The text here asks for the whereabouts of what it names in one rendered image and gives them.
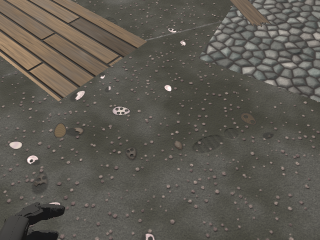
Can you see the left robot hand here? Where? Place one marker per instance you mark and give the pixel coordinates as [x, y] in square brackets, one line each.
[17, 227]

